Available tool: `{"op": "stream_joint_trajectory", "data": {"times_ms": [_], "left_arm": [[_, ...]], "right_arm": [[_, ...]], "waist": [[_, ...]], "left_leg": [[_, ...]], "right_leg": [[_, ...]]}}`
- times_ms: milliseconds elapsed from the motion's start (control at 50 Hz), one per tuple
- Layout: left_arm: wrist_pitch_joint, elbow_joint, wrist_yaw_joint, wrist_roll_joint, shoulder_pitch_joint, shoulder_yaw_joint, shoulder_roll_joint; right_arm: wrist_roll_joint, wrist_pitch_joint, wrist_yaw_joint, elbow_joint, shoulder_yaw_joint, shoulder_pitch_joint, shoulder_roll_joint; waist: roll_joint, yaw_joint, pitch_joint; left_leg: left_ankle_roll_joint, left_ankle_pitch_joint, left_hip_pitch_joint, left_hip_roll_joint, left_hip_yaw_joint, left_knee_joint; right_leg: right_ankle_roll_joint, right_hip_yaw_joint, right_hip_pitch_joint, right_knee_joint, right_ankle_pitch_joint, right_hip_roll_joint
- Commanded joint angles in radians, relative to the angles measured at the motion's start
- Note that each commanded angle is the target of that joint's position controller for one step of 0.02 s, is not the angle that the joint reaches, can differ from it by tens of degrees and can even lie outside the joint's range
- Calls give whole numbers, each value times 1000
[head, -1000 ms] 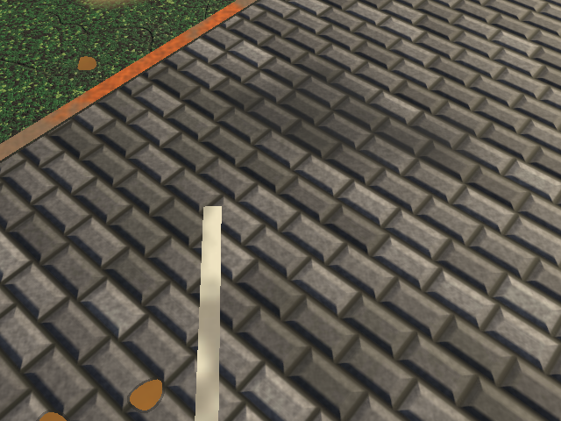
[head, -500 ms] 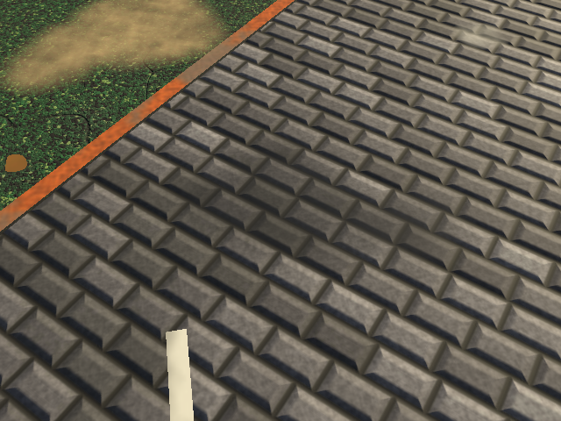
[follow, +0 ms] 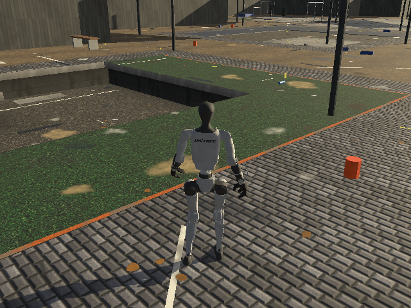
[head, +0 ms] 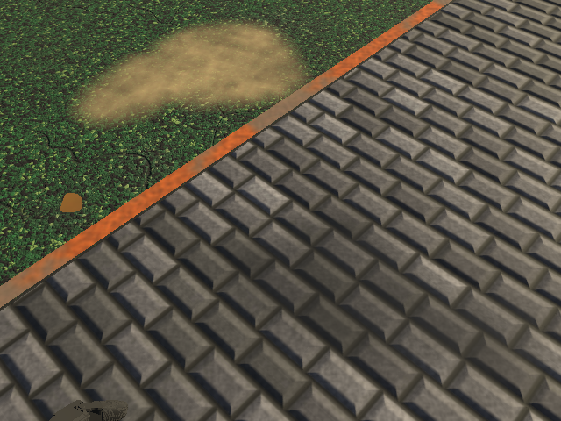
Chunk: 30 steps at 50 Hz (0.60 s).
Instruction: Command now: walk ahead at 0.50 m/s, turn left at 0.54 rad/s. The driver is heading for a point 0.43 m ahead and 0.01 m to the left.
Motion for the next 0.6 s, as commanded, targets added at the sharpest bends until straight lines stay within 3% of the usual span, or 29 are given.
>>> {"op": "stream_joint_trajectory", "data": {"times_ms": [20,60,100,180,240,320,360,380,400,420,440,460,480,500,520,560,600], "left_arm": [[6,-3,3,6,135,38,104],[1,12,4,11,115,34,90],[-6,32,3,4,121,42,109],[-3,64,7,3,124,54,155],[6,89,12,-4,154,57,181],[24,133,11,-26,225,64,210],[35,157,8,-36,247,65,232],[42,166,9,-39,241,66,247],[47,165,14,-37,224,58,240],[39,140,18,-8,230,37,197],[22,117,-1,14,367,-12,67],[10,160,-6,-15,304,17,185],[11,119,-7,-46,201,26,206],[12,112,2,-36,165,17,177],[20,119,11,-19,154,19,168],[52,144,18,-13,214,18,142],[74,157,26,-4,247,10,101]], "right_arm": [[-12,-15,2,-103,-32,-71,-121],[-3,-6,14,-116,-30,-83,-85],[-5,1,20,-136,-22,-112,-56],[-9,-4,36,-166,-11,-189,-40],[-9,-14,55,-193,-1,-290,-27],[-7,-14,74,-244,1,-388,-29],[-15,-15,73,-253,-9,-366,-47],[-20,-15,69,-236,-27,-286,-83],[-24,-14,59,-192,-53,-135,-132],[-35,-7,41,-160,-75,9,-207],[-51,-9,33,-164,-75,-10,-293],[-46,-10,37,-174,-54,24,-197],[-46,-16,42,-162,-37,-42,-168],[-32,-22,43,-150,-30,-98,-136],[-28,-25,42,-147,-22,-152,-107],[-43,-30,44,-144,-16,-214,-87],[-47,-43,43,-124,-15,-254,-81]], "waist": [[-107,97,8],[-144,73,24],[-133,70,30],[-97,82,36],[-81,119,57],[-77,137,81],[-98,95,56],[-109,33,6],[-93,-53,-71],[-17,-102,-195],[245,7,-368],[91,-75,-475],[80,-59,-311],[29,-23,-201],[15,10,-130],[25,78,-108],[33,114,-104]], "left_leg": [[-24,113,-450,130,-1,162],[-27,159,-398,162,22,125],[-40,198,-411,173,38,82],[-48,372,-415,180,59,-109],[-30,494,-365,162,109,-272],[16,427,-334,134,148,-389],[58,314,-227,76,182,-431],[82,291,-101,43,202,-467],[109,400,121,12,214,-541],[150,634,443,147,51,-485],[359,789,753,472,-457,-531],[367,886,719,475,-497,-578],[324,1037,606,431,-294,-577],[277,1037,473,371,-184,-597],[250,1002,354,334,-124,-634],[237,996,166,300,-47,-714],[245,1036,78,281,25,-745]], "right_leg": [[-159,379,369,-252,-61,-330],[-148,246,286,-296,53,-288],[-166,172,265,-329,133,-288],[-165,31,282,-348,262,-281],[-141,-59,295,-347,285,-272],[-121,-100,386,-309,366,-312],[-119,-102,418,-227,633,-328],[-108,-115,419,-116,780,-319],[-74,-159,356,71,836,-279],[-26,-171,128,349,541,-229],[49,-115,-237,738,-421,-44],[49,78,-238,847,-486,-47],[47,67,-305,852,-436,-90],[46,43,-317,771,-370,-129],[54,32,-294,707,-318,-150],[70,30,-132,641,-238,-160],[93,20,-56,526,-178,-152]]}}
